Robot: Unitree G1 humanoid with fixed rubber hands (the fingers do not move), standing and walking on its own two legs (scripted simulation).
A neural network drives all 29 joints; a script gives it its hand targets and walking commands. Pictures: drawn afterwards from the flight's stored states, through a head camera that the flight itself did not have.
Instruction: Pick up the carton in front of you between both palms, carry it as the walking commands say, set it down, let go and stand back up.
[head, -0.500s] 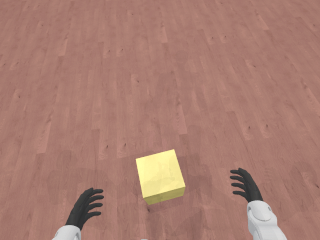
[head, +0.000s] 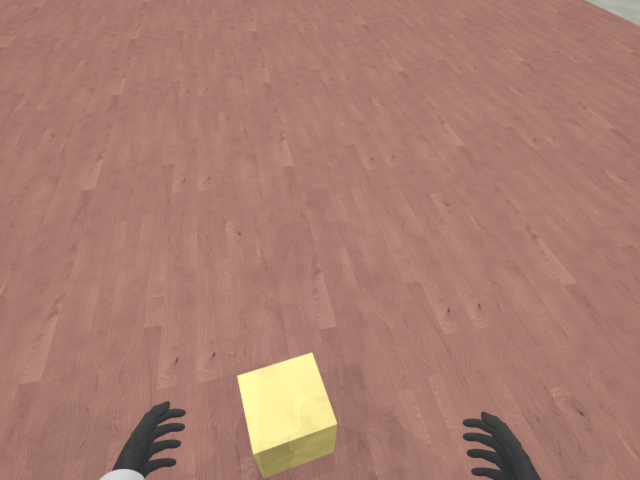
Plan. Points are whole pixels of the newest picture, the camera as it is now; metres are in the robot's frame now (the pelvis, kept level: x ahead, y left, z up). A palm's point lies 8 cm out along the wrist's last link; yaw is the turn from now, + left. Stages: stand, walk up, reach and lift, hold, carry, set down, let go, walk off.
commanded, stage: let go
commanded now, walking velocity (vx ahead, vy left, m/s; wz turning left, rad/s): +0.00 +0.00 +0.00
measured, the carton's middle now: (287, 415) +0.43 +0.09 -0.65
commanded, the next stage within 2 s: stand in 0.18 s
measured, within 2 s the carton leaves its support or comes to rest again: neither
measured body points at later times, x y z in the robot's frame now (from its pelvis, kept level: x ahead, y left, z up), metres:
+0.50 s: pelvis +0.01 +0.02 -0.01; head +0.02 +0.04 +0.44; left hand +0.16 +0.30 -0.11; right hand +0.14 -0.28 -0.08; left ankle -0.01 +0.13 -0.74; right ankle -0.02 -0.11 -0.74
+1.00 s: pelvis +0.02 +0.02 +0.00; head +0.02 +0.04 +0.45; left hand +0.16 +0.31 -0.11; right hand +0.13 -0.28 -0.09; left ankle -0.01 +0.13 -0.74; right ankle -0.02 -0.11 -0.74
